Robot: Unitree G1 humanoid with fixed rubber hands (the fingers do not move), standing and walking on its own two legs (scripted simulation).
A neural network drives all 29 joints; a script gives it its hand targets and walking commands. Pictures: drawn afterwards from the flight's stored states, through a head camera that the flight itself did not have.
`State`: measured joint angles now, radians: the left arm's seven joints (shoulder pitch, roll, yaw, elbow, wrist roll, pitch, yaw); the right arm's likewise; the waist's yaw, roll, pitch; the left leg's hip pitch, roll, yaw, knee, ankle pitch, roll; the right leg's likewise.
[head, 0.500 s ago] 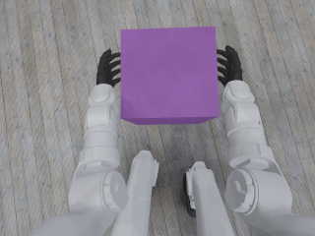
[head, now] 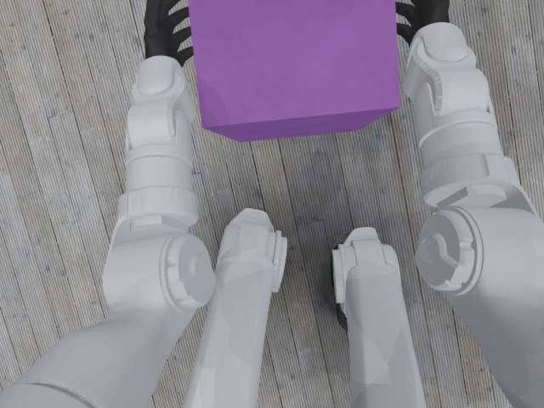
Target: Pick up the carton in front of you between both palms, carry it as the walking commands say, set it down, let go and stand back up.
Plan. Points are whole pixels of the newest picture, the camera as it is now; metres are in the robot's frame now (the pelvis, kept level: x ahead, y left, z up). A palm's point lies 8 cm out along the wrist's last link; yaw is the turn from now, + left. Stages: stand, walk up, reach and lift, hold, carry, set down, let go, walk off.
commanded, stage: set down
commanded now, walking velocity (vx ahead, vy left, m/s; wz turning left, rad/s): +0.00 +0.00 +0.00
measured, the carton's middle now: (292, 57) +0.53 +0.08 -0.21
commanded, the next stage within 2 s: none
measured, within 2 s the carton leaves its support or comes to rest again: rests again in 1.40 s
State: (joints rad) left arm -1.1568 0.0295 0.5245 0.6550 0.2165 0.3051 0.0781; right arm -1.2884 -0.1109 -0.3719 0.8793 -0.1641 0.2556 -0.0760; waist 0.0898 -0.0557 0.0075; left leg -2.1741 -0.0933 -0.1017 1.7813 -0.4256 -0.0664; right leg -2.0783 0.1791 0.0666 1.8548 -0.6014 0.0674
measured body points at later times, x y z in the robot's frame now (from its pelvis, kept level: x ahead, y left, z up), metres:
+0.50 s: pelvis +0.01 -0.01 -0.07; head +0.38 +0.01 +0.17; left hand +0.52 +0.24 -0.24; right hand +0.59 -0.06 -0.25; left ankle +0.13 +0.13 -0.44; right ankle +0.08 -0.12 -0.44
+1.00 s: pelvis +0.00 -0.01 -0.08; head +0.37 +0.01 +0.16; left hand +0.51 +0.24 -0.26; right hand +0.58 -0.06 -0.26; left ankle +0.13 +0.13 -0.44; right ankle +0.08 -0.12 -0.44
